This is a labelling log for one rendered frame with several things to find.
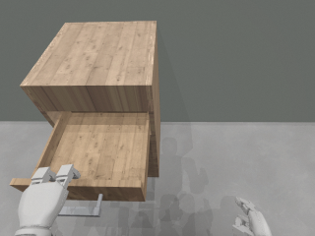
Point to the left robot forearm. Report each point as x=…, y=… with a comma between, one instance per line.
x=33, y=231

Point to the left robot hand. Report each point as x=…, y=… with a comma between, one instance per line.
x=43, y=199

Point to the right robot hand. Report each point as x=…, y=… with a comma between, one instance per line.
x=254, y=225

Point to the cabinet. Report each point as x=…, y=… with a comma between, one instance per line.
x=100, y=67

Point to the drawer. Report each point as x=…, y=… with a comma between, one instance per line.
x=110, y=149

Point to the handle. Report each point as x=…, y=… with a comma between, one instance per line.
x=83, y=211

